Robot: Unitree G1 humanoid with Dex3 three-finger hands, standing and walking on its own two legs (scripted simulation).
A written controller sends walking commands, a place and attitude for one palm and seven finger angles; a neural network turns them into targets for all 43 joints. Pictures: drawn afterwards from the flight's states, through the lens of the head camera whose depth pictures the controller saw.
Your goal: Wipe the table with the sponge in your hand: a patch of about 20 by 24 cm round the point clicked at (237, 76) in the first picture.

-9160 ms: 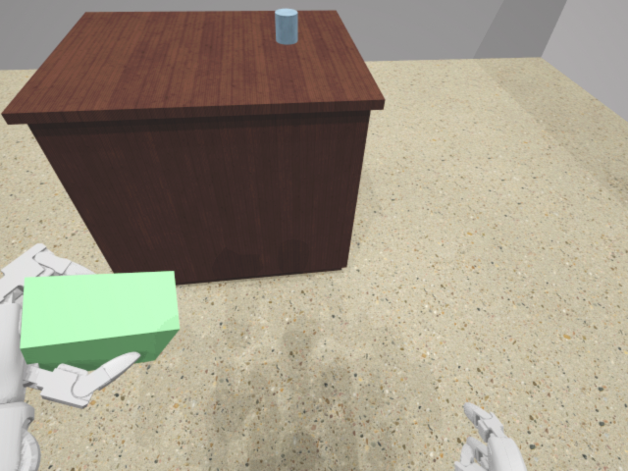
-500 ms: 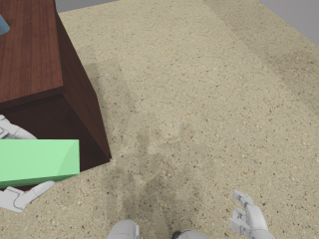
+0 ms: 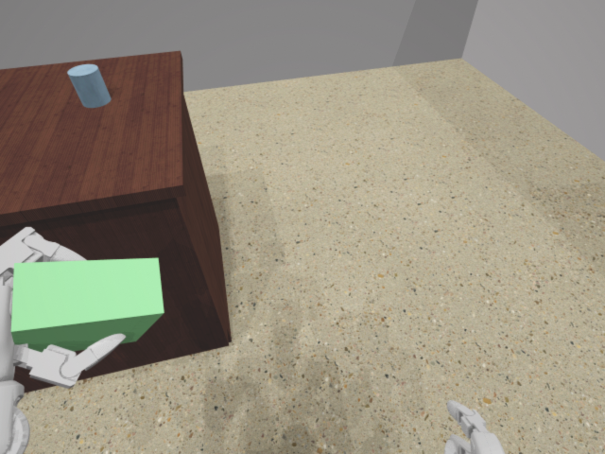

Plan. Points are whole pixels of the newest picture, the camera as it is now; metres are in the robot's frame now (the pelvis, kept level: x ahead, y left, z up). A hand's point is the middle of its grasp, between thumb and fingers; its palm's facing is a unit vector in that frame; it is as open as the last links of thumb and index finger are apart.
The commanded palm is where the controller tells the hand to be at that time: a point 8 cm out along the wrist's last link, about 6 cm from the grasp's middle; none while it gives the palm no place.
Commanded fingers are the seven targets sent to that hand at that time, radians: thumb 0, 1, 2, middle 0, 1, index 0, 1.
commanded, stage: take the last steps up to it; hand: left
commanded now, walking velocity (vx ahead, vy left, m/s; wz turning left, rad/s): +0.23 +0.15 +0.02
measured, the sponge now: (106, 307) +0.22 +0.22 +0.16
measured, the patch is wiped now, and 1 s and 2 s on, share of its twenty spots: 0.00 0.00 0.00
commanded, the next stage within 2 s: come to a stop and stand still in 0.54 s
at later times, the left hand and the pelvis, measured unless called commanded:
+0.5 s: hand (67, 239) +0.30 +0.29 +0.18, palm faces +0.34 -0.80 -0.50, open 10.1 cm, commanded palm +0.24 +0.34 +0.19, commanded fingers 0.00 0.10 1.30 -1.20 -1.60 -1.20 -1.60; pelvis +0.06 +0.06 +0.00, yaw -2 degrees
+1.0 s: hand (29, 200) +0.35 +0.37 +0.18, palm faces +0.33 -0.85 -0.41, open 10.1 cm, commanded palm +0.28 +0.40 +0.19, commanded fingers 0.00 0.10 1.30 -1.20 -1.60 -1.20 -1.60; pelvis +0.10 +0.13 +0.01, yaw -4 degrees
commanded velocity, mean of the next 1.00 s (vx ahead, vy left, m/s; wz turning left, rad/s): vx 0.07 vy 0.02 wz -0.01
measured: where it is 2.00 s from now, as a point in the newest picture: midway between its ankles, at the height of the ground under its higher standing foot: outside the picture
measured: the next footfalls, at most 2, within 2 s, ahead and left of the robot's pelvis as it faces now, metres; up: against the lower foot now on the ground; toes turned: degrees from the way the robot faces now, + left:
left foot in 0.26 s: +0.07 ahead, +0.19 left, +0.00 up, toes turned +7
right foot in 0.50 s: +0.11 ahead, -0.02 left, +0.00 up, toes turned -11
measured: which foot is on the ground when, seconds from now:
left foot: up 0.00-0.24, down 0.26-0.50, up 0.52-0.80, down 0.82-1.00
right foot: down 0.00-0.26, up 0.28-0.48, down 0.50-0.82, up 0.84-1.00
